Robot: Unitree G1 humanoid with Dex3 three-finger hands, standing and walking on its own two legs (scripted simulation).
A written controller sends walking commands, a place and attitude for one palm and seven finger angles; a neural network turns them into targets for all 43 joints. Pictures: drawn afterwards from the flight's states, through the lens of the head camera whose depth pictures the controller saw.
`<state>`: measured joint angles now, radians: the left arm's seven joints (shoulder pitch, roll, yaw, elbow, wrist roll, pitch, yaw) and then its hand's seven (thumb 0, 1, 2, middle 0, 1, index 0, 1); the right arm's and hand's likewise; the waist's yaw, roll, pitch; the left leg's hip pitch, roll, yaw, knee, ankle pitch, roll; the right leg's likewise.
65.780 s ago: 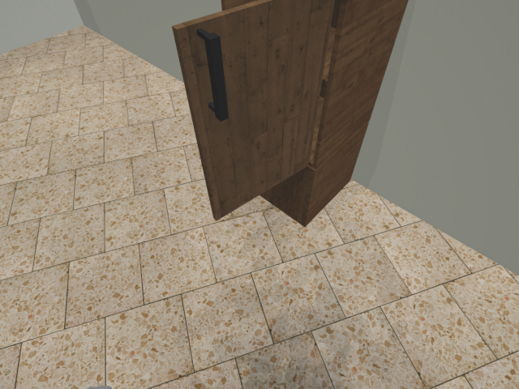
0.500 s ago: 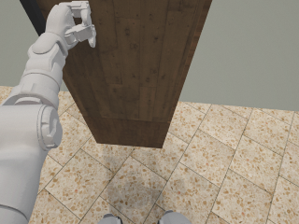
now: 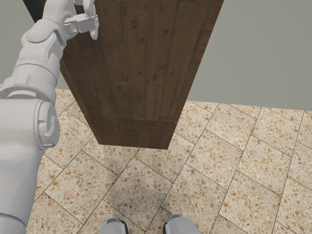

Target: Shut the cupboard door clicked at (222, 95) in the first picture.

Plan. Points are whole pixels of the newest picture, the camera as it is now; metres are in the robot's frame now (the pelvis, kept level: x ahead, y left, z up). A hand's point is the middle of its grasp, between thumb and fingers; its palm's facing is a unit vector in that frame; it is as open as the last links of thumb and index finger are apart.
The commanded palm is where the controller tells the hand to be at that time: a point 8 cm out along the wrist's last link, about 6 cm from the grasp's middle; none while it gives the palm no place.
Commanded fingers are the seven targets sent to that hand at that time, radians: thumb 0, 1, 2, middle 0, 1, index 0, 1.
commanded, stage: pull the fist back off the door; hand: left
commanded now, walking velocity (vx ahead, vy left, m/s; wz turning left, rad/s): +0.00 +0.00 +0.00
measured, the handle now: (43, 13) +0.59 +0.17 +0.19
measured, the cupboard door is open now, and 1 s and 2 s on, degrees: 0 0 0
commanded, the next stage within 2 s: draw the hand back to the body in 0.86 s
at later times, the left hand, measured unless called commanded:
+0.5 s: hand (103, 19) +0.55 +0.04 +0.20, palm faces +0.05 -1.00 +0.01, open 3.1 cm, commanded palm +0.53 +0.09 +0.19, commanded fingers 0.00 0.90 0.90 -1.30 -1.50 -1.30 -1.50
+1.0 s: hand (98, 29) +0.52 +0.05 +0.20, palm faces +0.04 -1.00 +0.00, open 3.1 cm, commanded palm +0.47 +0.10 +0.19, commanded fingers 0.00 0.90 0.90 -1.30 -1.50 -1.30 -1.50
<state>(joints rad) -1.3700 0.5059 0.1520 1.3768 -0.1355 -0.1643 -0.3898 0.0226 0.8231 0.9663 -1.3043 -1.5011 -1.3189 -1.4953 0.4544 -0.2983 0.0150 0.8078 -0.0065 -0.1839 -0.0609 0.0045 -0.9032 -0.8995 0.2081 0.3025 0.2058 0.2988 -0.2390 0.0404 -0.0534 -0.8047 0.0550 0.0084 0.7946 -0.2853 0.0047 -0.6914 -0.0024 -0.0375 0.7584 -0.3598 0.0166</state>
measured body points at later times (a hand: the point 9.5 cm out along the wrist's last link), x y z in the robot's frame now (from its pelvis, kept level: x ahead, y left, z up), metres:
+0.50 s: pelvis -0.01 -0.01 +0.00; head +0.08 -0.02 +0.45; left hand +0.54 +0.09 +0.20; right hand -0.05 -0.26 -0.12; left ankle +0.05 +0.11 -0.70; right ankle +0.00 -0.14 -0.70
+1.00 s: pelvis +0.04 -0.02 +0.02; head +0.07 -0.04 +0.47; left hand +0.51 +0.10 +0.20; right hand +0.12 -0.28 -0.10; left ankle +0.05 +0.11 -0.70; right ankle +0.00 -0.14 -0.70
